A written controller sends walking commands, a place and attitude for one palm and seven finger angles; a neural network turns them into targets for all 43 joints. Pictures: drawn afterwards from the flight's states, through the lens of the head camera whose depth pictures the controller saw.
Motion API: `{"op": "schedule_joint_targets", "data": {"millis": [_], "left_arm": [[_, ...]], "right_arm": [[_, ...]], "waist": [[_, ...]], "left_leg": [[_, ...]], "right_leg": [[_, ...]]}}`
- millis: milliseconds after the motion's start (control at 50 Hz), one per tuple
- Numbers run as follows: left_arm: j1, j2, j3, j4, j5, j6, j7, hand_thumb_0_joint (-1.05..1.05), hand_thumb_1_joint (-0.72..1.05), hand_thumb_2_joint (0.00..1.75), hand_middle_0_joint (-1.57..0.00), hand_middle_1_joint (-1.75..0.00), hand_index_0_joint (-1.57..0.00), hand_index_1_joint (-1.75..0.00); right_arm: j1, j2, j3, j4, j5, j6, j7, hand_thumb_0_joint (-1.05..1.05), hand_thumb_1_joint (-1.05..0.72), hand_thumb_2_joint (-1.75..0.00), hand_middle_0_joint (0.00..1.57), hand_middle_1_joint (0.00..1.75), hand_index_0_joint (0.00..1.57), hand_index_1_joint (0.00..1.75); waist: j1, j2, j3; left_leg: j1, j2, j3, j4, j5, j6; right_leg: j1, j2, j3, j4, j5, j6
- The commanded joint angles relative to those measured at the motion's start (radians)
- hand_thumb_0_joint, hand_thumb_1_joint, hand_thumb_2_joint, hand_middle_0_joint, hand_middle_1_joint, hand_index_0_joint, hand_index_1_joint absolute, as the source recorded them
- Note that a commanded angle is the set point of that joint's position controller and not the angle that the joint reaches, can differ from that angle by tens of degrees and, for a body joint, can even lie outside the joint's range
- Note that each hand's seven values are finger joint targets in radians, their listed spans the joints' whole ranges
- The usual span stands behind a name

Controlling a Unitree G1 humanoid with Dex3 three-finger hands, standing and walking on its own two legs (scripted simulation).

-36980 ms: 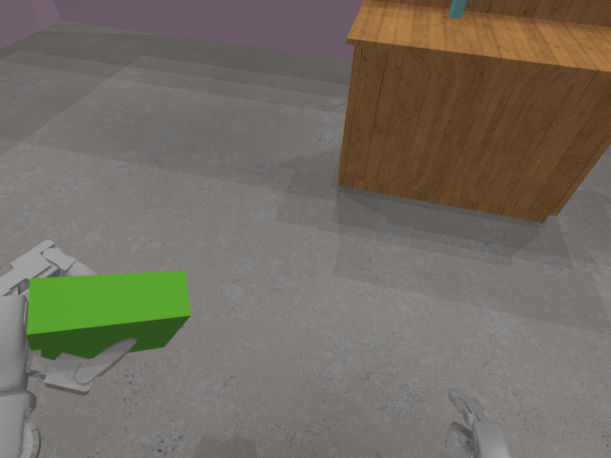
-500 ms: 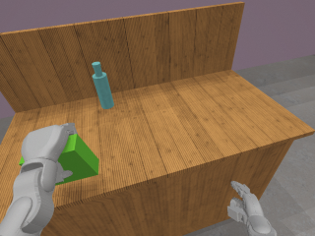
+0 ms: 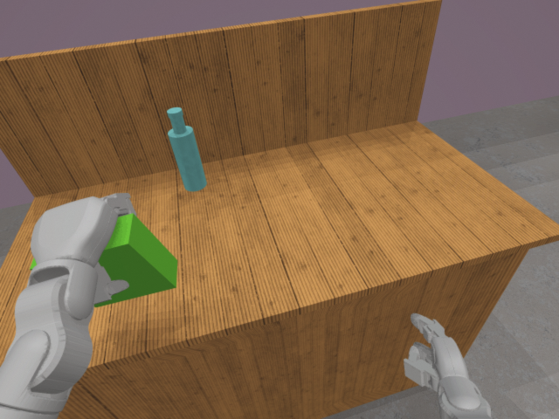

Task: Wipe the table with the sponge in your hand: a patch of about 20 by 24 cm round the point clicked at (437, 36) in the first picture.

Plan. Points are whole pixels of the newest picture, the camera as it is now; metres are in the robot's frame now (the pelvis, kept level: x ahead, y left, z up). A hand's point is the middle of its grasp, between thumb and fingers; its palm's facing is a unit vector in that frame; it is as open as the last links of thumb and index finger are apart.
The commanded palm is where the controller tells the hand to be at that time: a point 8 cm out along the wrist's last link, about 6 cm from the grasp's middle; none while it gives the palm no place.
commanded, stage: lift the sponge slowly off the table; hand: left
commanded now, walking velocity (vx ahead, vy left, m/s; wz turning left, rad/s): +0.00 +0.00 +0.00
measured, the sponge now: (121, 271) +0.24 +0.28 +0.12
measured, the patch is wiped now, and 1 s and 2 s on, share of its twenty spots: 1.00 1.00 1.00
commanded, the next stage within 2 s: bring the sponge back beside the body in 0.34 s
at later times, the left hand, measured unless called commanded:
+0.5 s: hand (97, 241) +0.24 +0.29 +0.18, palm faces +0.23 -0.13 -0.97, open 9.2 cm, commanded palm +0.20 +0.29 +0.26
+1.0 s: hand (102, 261) +0.22 +0.28 +0.16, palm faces +0.21 -0.15 -0.97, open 9.2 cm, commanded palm +0.18 +0.28 +0.24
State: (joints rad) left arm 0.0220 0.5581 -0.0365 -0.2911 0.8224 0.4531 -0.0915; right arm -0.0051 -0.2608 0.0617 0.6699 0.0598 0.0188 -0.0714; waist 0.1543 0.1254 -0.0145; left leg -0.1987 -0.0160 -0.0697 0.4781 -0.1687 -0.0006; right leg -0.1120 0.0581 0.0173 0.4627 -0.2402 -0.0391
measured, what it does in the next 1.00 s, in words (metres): stands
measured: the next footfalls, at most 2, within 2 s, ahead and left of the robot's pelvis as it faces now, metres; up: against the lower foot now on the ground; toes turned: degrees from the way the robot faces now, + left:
none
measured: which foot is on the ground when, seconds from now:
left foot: down 0.00-1.00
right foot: down 0.00-1.00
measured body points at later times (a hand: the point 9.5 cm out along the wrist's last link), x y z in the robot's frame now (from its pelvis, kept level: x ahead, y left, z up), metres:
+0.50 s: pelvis +0.00 +0.00 +0.00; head -0.03 -0.04 +0.45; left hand +0.22 +0.30 +0.23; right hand +0.28 -0.18 -0.05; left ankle +0.06 +0.12 -0.74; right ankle +0.01 -0.10 -0.74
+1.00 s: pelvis +0.00 +0.01 +0.00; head -0.04 -0.03 +0.45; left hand +0.21 +0.28 +0.22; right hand +0.28 -0.17 -0.05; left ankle +0.06 +0.12 -0.74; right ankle +0.01 -0.10 -0.74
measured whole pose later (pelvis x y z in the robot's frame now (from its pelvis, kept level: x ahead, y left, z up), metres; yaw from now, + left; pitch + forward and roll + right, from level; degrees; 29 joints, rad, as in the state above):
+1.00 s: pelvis +0.00 +0.01 +0.00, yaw +0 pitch -6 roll -1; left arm 0.13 0.56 -0.02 -0.42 0.79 0.47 -0.10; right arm -0.01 -0.26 0.07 0.65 0.06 0.03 -0.06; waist 0.16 0.12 -0.01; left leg -0.20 -0.02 -0.06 0.48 -0.18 0.01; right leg -0.12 0.05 0.03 0.46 -0.24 -0.03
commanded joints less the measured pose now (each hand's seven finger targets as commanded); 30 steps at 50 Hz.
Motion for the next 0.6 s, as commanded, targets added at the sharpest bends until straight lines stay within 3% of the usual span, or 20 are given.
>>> {"op": "schedule_joint_targets", "data": {"millis": [0,20,40,60,100,120,140,180,200,220,260,300,340,380,400,420,460,500,520,580], "left_arm": [[-0.277,0.304,0.237,-0.239,0.032,-0.01,0.054,0.0,0.1,1.3,-1.2,-1.6,-1.2,-1.6],[-0.298,0.25,0.198,-0.245,0.023,-0.006,0.051,0.0,0.1,1.3,-1.2,-1.6,-1.2,-1.6],[-0.269,0.281,0.233,-0.214,0.018,-0.002,0.055,0.0,0.1,1.3,-1.2,-1.6,-1.2,-1.6],[-0.258,0.266,0.22,-0.207,0.011,0.005,0.05,0.0,0.1,1.3,-1.2,-1.6,-1.2,-1.6],[-0.289,0.294,0.236,-0.246,0.008,0.011,0.046,0.0,0.1,1.3,-1.2,-1.6,-1.2,-1.6],[-0.305,0.25,0.2,-0.252,-0.002,0.013,0.043,0.0,0.1,1.3,-1.2,-1.6,-1.2,-1.6],[-0.274,0.279,0.231,-0.218,-0.001,0.016,0.044,0.0,0.1,1.3,-1.2,-1.6,-1.2,-1.6],[-0.233,0.29,0.243,-0.247,-0.012,0.021,0.035,0.0,0.1,1.3,-1.2,-1.6,-1.2,-1.6],[-0.263,0.312,0.251,-0.268,-0.01,0.024,0.031,0.0,0.1,1.3,-1.2,-1.6,-1.2,-1.6],[-0.296,0.273,0.217,-0.267,-0.016,0.027,0.027,0.0,0.1,1.3,-1.2,-1.6,-1.2,-1.6],[-0.272,0.286,0.225,-0.184,-0.012,0.033,0.022,0.0,0.1,1.3,-1.2,-1.6,-1.2,-1.6],[-0.322,0.3,0.219,-0.22,-0.007,0.031,0.014,0.0,0.1,1.3,-1.2,-1.6,-1.2,-1.6],[-0.321,0.283,0.203,-0.2,-0.004,0.026,0.013,0.0,0.1,1.3,-1.2,-1.6,-1.2,-1.6],[-0.364,0.267,0.174,-0.221,0.004,0.017,0.01,0.0,0.1,1.3,-1.2,-1.6,-1.2,-1.6],[-0.389,0.296,0.193,-0.256,0.01,0.014,0.012,0.0,0.1,1.3,-1.2,-1.6,-1.2,-1.6],[-0.406,0.268,0.169,-0.271,0.016,0.01,0.014,0.0,0.1,1.3,-1.2,-1.6,-1.2,-1.6],[-0.31,0.272,0.191,-0.232,0.015,0.011,0.017,0.0,0.1,1.3,-1.2,-1.6,-1.2,-1.6],[-0.33,0.304,0.219,-0.251,0.017,0.012,0.02,0.0,0.1,1.3,-1.2,-1.6,-1.2,-1.6],[-0.341,0.275,0.199,-0.263,0.016,0.01,0.023,0.0,0.1,1.3,-1.2,-1.6,-1.2,-1.6],[-0.272,0.296,0.238,-0.234,0.011,0.013,0.034,0.0,0.1,1.3,-1.2,-1.6,-1.2,-1.6]], "right_arm": [[-0.27,-0.094,-0.033,-0.199,-0.003,-0.049,-0.001,0.0,-0.9,-0.9,0.2,0.3,0.2,0.3],[-0.282,-0.079,-0.024,-0.212,-0.001,-0.048,0.001,0.0,-0.9,-0.9,0.2,0.3,0.2,0.3],[-0.269,-0.086,-0.03,-0.198,-0.001,-0.044,0.002,0.0,-0.9,-0.9,0.2,0.3,0.2,0.3],[-0.275,-0.087,-0.027,-0.202,-0.002,-0.037,0.001,0.0,-0.9,-0.9,0.2,0.3,0.2,0.3],[-0.283,-0.092,-0.026,-0.208,0.003,-0.033,0.001,0.0,-0.9,-0.9,0.2,0.3,0.2,0.3],[-0.291,-0.08,-0.02,-0.223,0.005,-0.037,0.002,0.0,-0.9,-0.9,0.2,0.3,0.2,0.3],[-0.278,-0.086,-0.026,-0.206,0.004,-0.037,0.001,0.0,-0.9,-0.9,0.2,0.3,0.2,0.3],[-0.285,-0.09,-0.026,-0.216,0.003,-0.028,0.002,0.0,-0.9,-0.9,0.2,0.3,0.2,0.3],[-0.289,-0.095,-0.025,-0.217,0.005,-0.031,0.0,0.0,-0.9,-0.9,0.2,0.3,0.2,0.3],[-0.294,-0.084,-0.018,-0.228,0.007,-0.034,-0.001,0.0,-0.9,-0.9,0.2,0.3,0.2,0.3],[-0.274,-0.094,-0.021,-0.21,0.005,-0.029,-0.008,0.0,-0.9,-0.9,0.2,0.3,0.2,0.3],[-0.279,-0.098,-0.022,-0.212,0.012,-0.031,-0.01,0.0,-0.9,-0.9,0.2,0.3,0.2,0.3],[-0.276,-0.091,-0.022,-0.213,0.01,-0.039,-0.015,0.0,-0.9,-0.9,0.2,0.3,0.2,0.3],[-0.28,-0.09,-0.022,-0.212,0.007,-0.041,-0.017,0.0,-0.9,-0.9,0.2,0.3,0.2,0.3],[-0.281,-0.091,-0.024,-0.216,0.01,-0.049,-0.018,0.0,-0.9,-0.9,0.2,0.3,0.2,0.3],[-0.283,-0.083,-0.02,-0.224,0.006,-0.055,-0.018,0.0,-0.9,-0.9,0.2,0.3,0.2,0.3],[-0.267,-0.089,-0.025,-0.212,0.0,-0.052,-0.014,0.0,-0.9,-0.9,0.2,0.3,0.2,0.3],[-0.27,-0.092,-0.024,-0.21,0.003,-0.048,-0.011,0.0,-0.9,-0.9,0.2,0.3,0.2,0.3],[-0.276,-0.083,-0.018,-0.222,0.002,-0.049,-0.008,0.0,-0.9,-0.9,0.2,0.3,0.2,0.3],[-0.268,-0.09,-0.023,-0.209,-0.001,-0.034,-0.002,0.0,-0.9,-0.9,0.2,0.3,0.2,0.3]], "waist": [[0.001,-0.01,-0.18],[0.0,-0.02,-0.182],[0.001,-0.036,-0.177],[0.002,-0.04,-0.164],[-0.003,-0.012,-0.162],[0.0,-0.003,-0.174],[0.0,-0.045,-0.174],[0.006,-0.053,-0.184],[-0.001,-0.028,-0.181],[-0.001,-0.032,-0.18],[-0.007,-0.072,-0.152],[-0.016,-0.019,-0.154],[-0.012,-0.037,-0.157],[-0.017,-0.02,-0.168],[-0.019,0.013,-0.176],[-0.009,0.02,-0.209],[-0.003,-0.034,-0.195],[-0.006,-0.007,-0.178],[0.001,-0.01,-0.205],[0.006,-0.026,-0.195]], "left_leg": [[0.093,-0.023,-0.031,-0.067,0.035,0.03],[0.086,-0.027,-0.024,-0.062,0.045,0.03],[0.084,-0.023,-0.025,-0.061,0.054,0.028],[0.083,-0.024,-0.019,-0.058,0.054,0.03],[0.087,-0.02,-0.026,-0.065,0.035,0.026],[0.082,-0.023,-0.023,-0.061,0.039,0.027],[0.086,-0.022,-0.024,-0.053,0.058,0.029],[0.09,-0.025,-0.017,-0.039,0.081,0.033],[0.095,-0.021,-0.023,-0.043,0.067,0.03],[0.088,-0.023,-0.021,-0.043,0.067,0.03],[0.082,-0.022,-0.018,-0.04,0.051,0.031],[0.09,-0.019,-0.023,-0.05,0.026,0.029],[0.091,-0.025,-0.025,-0.043,0.032,0.032],[0.102,-0.024,-0.023,-0.051,0.021,0.032],[0.107,-0.02,-0.03,-0.055,0.011,0.031],[0.111,-0.026,-0.03,-0.051,0.033,0.031],[0.107,-0.022,-0.029,-0.053,0.052,0.032],[0.098,-0.015,-0.034,-0.064,0.029,0.029],[0.095,-0.019,-0.031,-0.062,0.041,0.028],[0.087,-0.019,-0.026,-0.057,0.064,0.028]], "right_leg": [[-0.046,0.0,0.105,-0.112,0.032,-0.05],[-0.045,-0.007,0.083,-0.108,0.044,-0.046],[-0.048,-0.005,0.088,-0.111,0.049,-0.045],[-0.056,-0.008,0.084,-0.115,0.052,-0.043],[-0.064,-0.002,0.099,-0.115,0.033,-0.048],[-0.059,-0.009,0.079,-0.11,0.039,-0.044],[-0.062,-0.006,0.085,-0.109,0.057,-0.043],[-0.056,-0.013,0.084,-0.107,0.089,-0.038],[-0.063,-0.008,0.104,-0.108,0.072,-0.044],[-0.064,-0.013,0.081,-0.105,0.071,-0.04],[-0.086,-0.013,0.081,-0.116,0.053,-0.036],[-0.092,-0.009,0.098,-0.119,0.022,-0.042],[-0.093,-0.012,0.083,-0.117,0.019,-0.039],[-0.091,-0.014,0.073,-0.119,0.013,-0.038],[-0.086,-0.007,0.093,-0.115,0.004,-0.046],[-0.066,-0.011,0.076,-0.104,0.024,-0.047],[-0.064,-0.008,0.07,-0.109,0.039,-0.042],[-0.068,-0.004,0.094,-0.111,0.02,-0.049],[-0.052,-0.009,0.074,-0.101,0.032,-0.047],[-0.049,-0.008,0.076,-0.102,0.056,-0.046]]}}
